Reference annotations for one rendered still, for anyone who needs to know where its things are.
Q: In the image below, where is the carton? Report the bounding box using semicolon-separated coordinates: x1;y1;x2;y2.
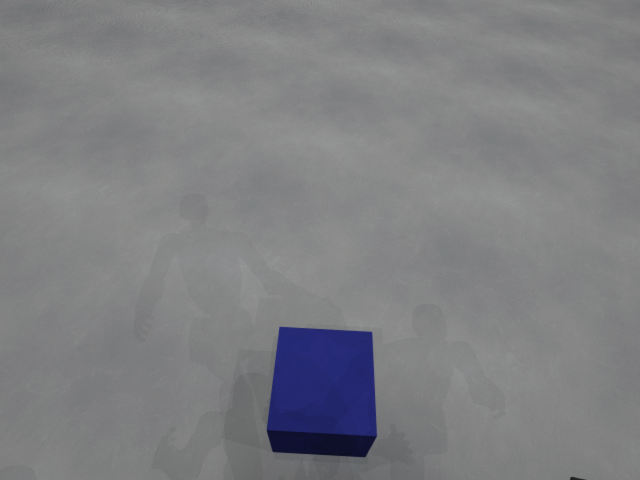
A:
267;327;377;457

